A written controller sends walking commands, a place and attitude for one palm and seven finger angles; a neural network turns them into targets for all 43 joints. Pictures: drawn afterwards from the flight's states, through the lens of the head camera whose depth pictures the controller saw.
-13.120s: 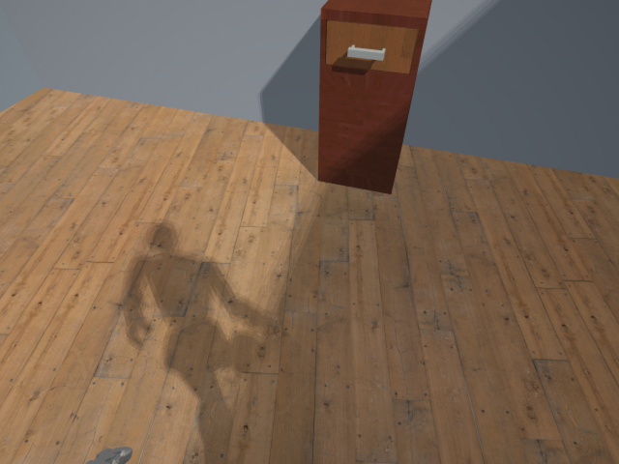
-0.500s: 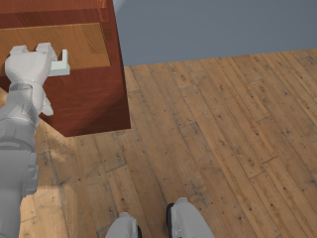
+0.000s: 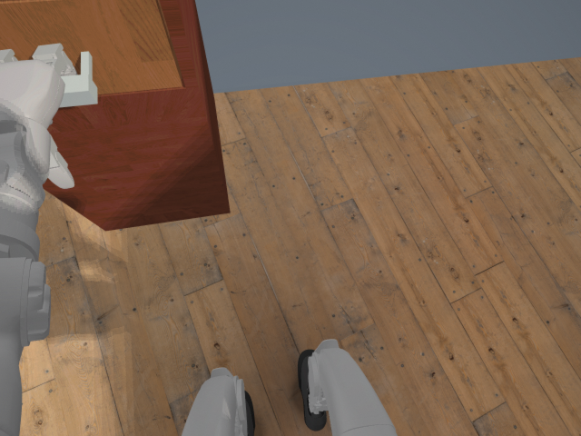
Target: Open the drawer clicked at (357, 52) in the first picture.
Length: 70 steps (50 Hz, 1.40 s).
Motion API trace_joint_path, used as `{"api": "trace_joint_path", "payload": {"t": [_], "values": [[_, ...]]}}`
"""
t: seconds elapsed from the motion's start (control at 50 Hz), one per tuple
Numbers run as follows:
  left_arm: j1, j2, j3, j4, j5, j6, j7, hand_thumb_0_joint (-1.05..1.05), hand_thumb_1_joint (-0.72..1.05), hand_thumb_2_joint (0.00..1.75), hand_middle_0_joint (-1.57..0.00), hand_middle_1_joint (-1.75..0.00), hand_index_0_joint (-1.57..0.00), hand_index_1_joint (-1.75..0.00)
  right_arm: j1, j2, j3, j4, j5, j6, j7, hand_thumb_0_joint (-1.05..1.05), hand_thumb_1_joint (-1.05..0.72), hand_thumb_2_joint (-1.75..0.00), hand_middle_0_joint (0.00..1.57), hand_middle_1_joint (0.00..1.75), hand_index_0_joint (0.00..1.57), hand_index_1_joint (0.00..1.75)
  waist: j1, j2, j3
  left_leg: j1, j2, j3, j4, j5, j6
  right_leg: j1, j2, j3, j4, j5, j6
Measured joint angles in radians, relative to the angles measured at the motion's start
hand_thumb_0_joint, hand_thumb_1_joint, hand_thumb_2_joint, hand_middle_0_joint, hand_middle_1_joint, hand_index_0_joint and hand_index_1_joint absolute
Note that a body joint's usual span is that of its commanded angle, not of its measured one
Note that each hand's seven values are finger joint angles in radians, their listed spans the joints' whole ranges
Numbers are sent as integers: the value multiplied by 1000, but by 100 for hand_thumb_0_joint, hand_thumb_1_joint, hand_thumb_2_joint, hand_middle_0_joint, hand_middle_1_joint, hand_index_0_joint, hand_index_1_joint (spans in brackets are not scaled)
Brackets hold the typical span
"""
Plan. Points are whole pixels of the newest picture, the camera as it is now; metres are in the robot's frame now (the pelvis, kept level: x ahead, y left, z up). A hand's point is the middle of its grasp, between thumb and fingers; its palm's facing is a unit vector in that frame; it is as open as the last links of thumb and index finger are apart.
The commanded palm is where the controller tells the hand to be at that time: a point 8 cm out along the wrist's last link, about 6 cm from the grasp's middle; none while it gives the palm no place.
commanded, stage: lower the fingers behind the handle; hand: left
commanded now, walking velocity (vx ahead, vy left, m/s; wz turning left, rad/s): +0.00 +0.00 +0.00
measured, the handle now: (37, 79) +0.59 +0.28 +0.02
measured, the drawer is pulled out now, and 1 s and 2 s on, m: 0.00 0.00 0.04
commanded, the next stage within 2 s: close the thumb around the handle in 0.18 s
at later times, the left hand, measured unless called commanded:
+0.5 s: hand (45, 121) +0.54 +0.27 +0.00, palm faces -0.10 -0.02 -0.99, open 12.5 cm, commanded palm +0.54 +0.25 +0.05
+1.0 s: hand (53, 116) +0.55 +0.26 -0.01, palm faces -0.09 -0.02 -1.00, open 5.9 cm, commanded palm +0.55 +0.25 +0.05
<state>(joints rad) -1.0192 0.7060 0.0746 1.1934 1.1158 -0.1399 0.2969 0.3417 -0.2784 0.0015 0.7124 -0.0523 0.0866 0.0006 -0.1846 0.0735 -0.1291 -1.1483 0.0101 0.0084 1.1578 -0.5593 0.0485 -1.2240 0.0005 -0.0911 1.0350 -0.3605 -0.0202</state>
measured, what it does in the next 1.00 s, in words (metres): stands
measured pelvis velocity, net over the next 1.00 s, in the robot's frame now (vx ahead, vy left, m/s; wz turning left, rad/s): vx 0.01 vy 0.01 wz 0.00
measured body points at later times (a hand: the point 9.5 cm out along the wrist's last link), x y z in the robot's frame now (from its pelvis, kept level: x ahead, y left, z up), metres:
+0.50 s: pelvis +0.00 +0.00 +0.00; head +0.19 +0.01 +0.41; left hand +0.54 +0.27 +0.05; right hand -0.02 -0.27 -0.12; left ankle -0.03 +0.09 -0.64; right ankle +0.05 -0.12 -0.64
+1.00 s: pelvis +0.01 +0.01 +0.00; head +0.20 +0.01 +0.41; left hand +0.55 +0.26 +0.05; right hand -0.02 -0.26 -0.12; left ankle -0.03 +0.09 -0.64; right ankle +0.05 -0.12 -0.64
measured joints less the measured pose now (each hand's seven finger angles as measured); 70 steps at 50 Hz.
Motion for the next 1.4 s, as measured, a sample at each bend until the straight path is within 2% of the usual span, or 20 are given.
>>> {"api": "trace_joint_path", "payload": {"t": [0.14, 0.34, 0.42, 0.62, 0.88, 1.22, 1.4], "values": [[5, -9, -5, -2, 5, -18, 3, 0, -49, 30, -32, -120, -32, -120, 11, 4, 3, 1, 0, -2, -1, 0, -91, -90, 20, 30, 21, 30, -3, 1, -13, 3, 0, -3, 2, -3, -1, 4, 0, -3, 0, -3, 0], [12, -21, 6, 0, 8, 2, 30, 0, -48, 30, -32, -120, -32, -120, 5, 0, 5, -7, -2, 3, 8, 0, -91, -90, 20, 30, 21, 30, -4, 3, -8, 7, 1, 0, 1, -4, 2, 8, 2, 1, -2, -2, 3], [9, -14, 6, 8, 7, 12, 23, 0, -41, 33, -32, -121, -32, -120, 2, 1, 8, -9, 1, 3, 7, 0, -91, -90, 20, 30, 21, 30, -4, 1, -4, 11, -1, 2, -4, -2, 4, 11, 1, 3, -6, 0, 4], [5, -14, -20, 1, 3, -7, 4, 0, 0, 51, -35, -126, -35, -125, 9, 3, -1, -3, 1, -2, 1, 0, -91, -90, 20, 30, 21, 30, 2, -1, -10, 15, -5, -9, -8, -3, 3, 22, -3, -6, -14, -3, 5], [-9, -19, -7, 7, 14, 4, 33, 0, 67, 80, -40, -133, -40, -132, 6, 4, 4, -9, -5, 5, 7, 0, -91, -90, 20, 30, 21, 30, -9, 2, -7, 1, -2, -9, 4, -13, 4, 8, 0, -6, -4, -10, 6], [60, -22, 3, -53, -10, 11, 16, 0, 68, 76, -41, -135, -39, -134, 10, 3, 4, -11, 1, 19, 9, 0, -91, -90, 20, 30, 21, 30, -3, -1, 1, 50, 4, 6, -38, -8, 7, 48, 10, 11, -42, -2, 10], [203, -88, 14, -156, -36, 0, 35, 1, 67, 74, -39, -135, -41, -134, 13, -1, -15, -11, 5, 33, 16, 1, -91, -90, 20, 30, 21, 30, 44, 4, -11, 132, 3, 27, -95, -9, 13, 116, 16, 36, -84, -5, 20]]}}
